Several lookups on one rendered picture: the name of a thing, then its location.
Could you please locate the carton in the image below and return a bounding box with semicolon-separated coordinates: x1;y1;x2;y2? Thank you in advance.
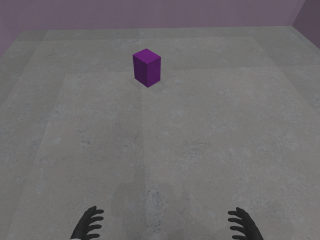
132;48;161;88

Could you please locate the right robot hand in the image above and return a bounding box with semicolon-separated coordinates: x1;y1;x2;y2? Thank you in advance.
228;207;264;240

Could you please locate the left robot hand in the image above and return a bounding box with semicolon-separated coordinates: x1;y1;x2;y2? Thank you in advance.
70;206;104;240

